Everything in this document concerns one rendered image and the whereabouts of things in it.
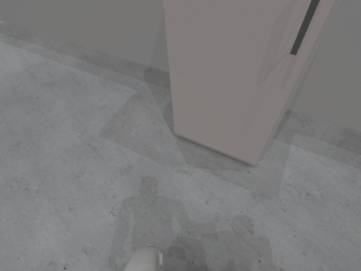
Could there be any handle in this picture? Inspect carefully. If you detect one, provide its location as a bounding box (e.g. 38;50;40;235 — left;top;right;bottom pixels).
290;0;320;55

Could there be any left robot thigh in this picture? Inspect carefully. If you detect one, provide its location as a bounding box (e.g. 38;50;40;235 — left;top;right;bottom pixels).
124;247;164;271

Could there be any fridge door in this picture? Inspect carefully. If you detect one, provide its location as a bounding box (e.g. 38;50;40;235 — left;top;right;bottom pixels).
163;0;334;165

